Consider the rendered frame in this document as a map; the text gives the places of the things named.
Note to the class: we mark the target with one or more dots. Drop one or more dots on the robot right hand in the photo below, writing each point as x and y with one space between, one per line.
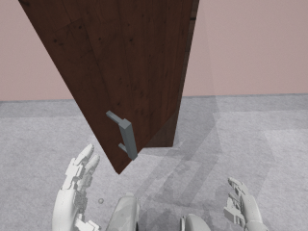
247 209

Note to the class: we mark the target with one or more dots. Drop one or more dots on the handle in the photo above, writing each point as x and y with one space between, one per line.
127 134

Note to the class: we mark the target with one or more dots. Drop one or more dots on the robot thigh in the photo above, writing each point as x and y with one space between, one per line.
193 223
126 214

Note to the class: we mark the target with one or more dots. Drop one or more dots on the robot right forearm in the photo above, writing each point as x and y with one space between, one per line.
255 226

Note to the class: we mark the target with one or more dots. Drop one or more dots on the right robot thigh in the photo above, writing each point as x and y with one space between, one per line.
193 223

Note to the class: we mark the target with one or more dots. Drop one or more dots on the robot left hand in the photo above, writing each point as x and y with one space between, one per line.
71 196

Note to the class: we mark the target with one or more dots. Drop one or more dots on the cupboard door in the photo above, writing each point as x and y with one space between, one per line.
123 56

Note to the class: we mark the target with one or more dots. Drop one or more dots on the left robot thigh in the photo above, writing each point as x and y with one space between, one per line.
126 214

